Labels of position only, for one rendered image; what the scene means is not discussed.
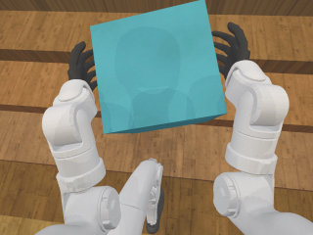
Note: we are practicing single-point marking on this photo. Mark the left robot foot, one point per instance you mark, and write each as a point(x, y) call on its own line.
point(153, 228)

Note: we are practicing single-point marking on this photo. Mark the robot left forearm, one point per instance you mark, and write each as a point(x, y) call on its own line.
point(67, 128)

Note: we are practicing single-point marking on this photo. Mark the robot left upper arm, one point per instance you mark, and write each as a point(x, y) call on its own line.
point(95, 212)

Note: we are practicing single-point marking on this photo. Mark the carton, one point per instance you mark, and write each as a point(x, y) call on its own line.
point(157, 70)

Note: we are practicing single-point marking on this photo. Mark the robot right forearm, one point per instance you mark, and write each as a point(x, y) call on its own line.
point(261, 108)

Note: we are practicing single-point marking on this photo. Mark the robot right hand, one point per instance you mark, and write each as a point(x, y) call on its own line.
point(237, 51)

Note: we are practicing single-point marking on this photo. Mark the robot left thigh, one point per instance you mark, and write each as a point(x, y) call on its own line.
point(134, 198)

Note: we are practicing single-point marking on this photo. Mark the robot left hand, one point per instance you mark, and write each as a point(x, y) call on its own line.
point(78, 69)

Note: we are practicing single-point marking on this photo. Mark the robot right upper arm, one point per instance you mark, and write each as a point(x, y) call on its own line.
point(248, 202)

